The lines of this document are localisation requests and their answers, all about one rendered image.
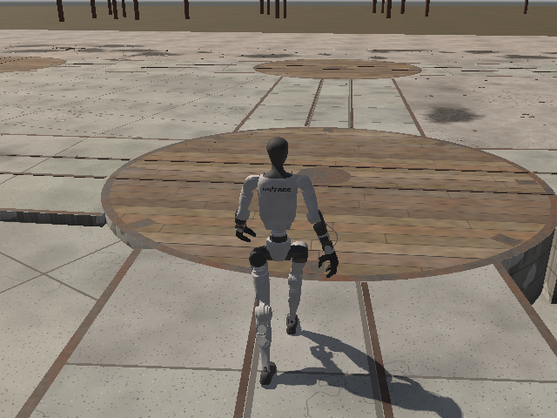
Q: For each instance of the left robot forearm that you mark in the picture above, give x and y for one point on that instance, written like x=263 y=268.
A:
x=239 y=224

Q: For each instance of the robot right hand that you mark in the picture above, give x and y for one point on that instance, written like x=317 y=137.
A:
x=333 y=263

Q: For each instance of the robot left hand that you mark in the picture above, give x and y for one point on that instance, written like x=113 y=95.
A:
x=244 y=238

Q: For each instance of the left robot shin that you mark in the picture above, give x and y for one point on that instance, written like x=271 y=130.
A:
x=264 y=338

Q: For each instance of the right robot forearm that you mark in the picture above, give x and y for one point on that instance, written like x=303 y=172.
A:
x=323 y=235

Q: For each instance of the robot left upper arm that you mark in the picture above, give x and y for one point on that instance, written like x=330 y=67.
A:
x=251 y=182

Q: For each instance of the robot right thigh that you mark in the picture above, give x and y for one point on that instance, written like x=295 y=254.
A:
x=299 y=255

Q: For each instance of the robot right upper arm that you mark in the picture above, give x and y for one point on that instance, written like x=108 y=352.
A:
x=305 y=184

